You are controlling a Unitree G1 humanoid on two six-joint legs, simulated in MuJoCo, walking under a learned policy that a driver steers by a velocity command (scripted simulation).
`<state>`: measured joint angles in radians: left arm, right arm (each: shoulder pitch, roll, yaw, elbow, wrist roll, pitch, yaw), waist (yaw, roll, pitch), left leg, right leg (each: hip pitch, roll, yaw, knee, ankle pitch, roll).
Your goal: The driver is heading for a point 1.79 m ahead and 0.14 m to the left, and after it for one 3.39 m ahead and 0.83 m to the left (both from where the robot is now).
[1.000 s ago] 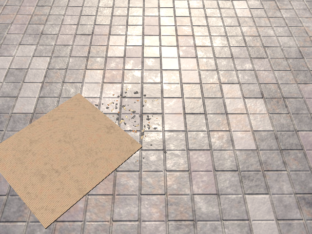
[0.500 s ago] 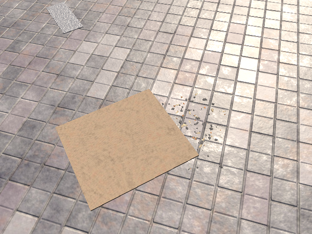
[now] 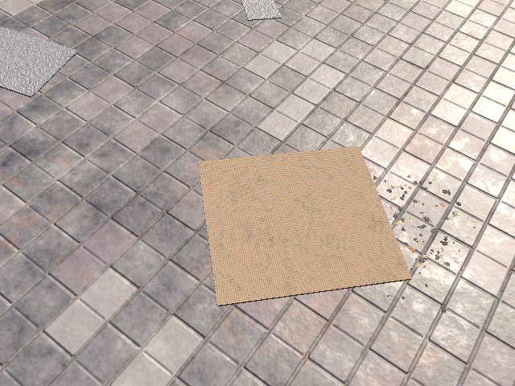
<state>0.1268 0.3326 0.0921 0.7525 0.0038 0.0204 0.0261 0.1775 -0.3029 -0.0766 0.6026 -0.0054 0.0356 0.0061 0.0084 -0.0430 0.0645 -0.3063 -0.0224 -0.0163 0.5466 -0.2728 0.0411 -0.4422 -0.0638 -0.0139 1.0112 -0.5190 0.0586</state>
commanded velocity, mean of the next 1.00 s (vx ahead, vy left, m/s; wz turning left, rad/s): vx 0.00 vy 0.00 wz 0.38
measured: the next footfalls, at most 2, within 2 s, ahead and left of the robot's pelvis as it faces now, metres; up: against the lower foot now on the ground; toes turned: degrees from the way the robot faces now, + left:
right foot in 0.38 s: +0.09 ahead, -0.12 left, +0.00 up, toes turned +19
left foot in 0.74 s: -0.02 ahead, +0.12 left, +0.00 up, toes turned +18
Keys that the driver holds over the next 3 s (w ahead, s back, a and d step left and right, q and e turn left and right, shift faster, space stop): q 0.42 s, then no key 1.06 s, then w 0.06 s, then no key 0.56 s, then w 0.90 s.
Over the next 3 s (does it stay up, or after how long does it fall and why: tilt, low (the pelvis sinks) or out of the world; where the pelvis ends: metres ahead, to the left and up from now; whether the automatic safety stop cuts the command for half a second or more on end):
stays up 0.34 0.07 0.01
